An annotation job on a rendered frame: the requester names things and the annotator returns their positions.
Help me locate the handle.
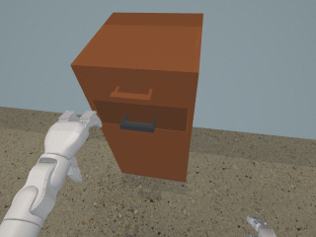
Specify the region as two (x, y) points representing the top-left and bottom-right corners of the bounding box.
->
(110, 92), (152, 106)
(119, 114), (156, 133)

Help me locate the right robot hand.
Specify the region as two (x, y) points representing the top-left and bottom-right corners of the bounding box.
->
(245, 214), (276, 237)

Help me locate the robot left forearm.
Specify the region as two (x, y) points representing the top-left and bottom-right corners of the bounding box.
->
(0, 153), (71, 237)

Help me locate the drawer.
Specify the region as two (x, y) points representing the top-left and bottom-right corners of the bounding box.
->
(93, 99), (189, 131)

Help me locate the left robot hand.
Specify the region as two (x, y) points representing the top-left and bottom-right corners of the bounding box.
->
(44, 111), (103, 183)

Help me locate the cabinet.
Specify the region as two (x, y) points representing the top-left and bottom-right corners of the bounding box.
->
(70, 12), (203, 183)

